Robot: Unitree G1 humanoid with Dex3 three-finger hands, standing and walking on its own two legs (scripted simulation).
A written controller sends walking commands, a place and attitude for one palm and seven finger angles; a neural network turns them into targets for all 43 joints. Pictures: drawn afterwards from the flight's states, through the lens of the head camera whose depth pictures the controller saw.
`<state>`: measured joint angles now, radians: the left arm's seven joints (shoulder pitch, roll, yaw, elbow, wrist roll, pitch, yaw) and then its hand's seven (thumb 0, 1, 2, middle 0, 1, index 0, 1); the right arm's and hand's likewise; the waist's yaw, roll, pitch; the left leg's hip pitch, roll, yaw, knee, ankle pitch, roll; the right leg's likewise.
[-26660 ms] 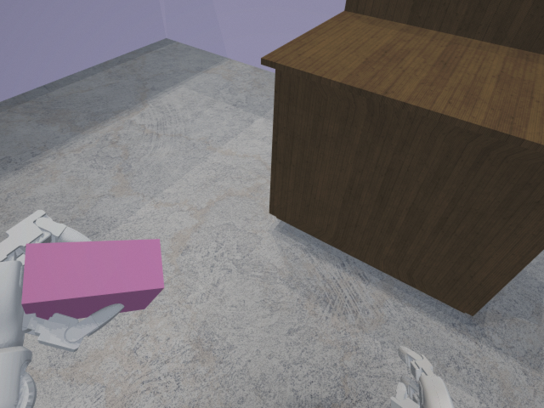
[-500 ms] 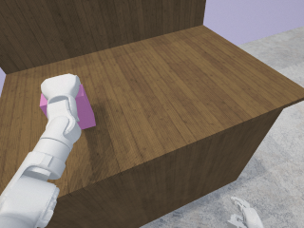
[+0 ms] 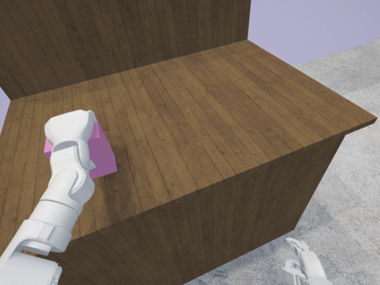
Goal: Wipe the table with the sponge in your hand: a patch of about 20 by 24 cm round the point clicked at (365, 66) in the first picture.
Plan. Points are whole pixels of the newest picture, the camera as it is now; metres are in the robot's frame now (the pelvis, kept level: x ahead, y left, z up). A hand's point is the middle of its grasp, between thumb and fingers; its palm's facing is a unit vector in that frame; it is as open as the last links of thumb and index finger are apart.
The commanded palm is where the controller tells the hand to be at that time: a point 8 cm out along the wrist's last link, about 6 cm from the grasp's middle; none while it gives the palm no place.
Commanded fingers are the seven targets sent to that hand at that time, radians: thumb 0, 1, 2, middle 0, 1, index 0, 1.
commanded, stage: wipe back along the middle lane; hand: left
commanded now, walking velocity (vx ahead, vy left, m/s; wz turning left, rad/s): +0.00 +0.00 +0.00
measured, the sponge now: (87, 160) +0.35 +0.29 +0.09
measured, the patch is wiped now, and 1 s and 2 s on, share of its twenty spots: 0.50 0.70 0.70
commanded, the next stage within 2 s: slide across to the third lane in 0.98 s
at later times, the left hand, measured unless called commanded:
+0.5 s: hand (79, 160) +0.31 +0.27 +0.14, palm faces +0.14 -0.05 -0.99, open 9.7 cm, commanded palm +0.26 +0.25 +0.17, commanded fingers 0.00 0.10 1.30 -1.20 -1.60 -1.20 -1.60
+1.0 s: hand (86, 175) +0.27 +0.23 +0.14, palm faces +0.22 -0.12 -0.97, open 9.7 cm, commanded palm +0.21 +0.21 +0.17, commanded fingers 0.00 0.10 1.30 -1.20 -1.60 -1.20 -1.60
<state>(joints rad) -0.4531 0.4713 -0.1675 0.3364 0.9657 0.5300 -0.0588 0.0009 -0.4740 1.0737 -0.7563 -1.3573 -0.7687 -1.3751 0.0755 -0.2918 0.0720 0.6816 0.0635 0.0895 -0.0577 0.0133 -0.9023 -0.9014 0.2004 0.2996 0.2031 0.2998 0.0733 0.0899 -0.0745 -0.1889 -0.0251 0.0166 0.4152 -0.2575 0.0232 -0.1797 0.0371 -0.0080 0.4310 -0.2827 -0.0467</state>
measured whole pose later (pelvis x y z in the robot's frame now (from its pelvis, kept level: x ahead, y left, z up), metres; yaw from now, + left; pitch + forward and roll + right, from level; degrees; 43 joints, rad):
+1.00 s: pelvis -0.01 +0.02 +0.00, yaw -1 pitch -1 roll +0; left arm -0.10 0.36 -0.31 -0.24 0.99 0.74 0.00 0.03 -0.45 1.06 -0.73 -1.38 -0.75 -1.39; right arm 0.01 -0.26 0.10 0.64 0.07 0.12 0.03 0.02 -0.90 -0.90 0.20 0.30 0.20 0.30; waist 0.13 0.12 -0.07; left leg -0.15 -0.04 0.03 0.45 -0.28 0.04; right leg -0.14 0.02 0.01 0.46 -0.30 -0.03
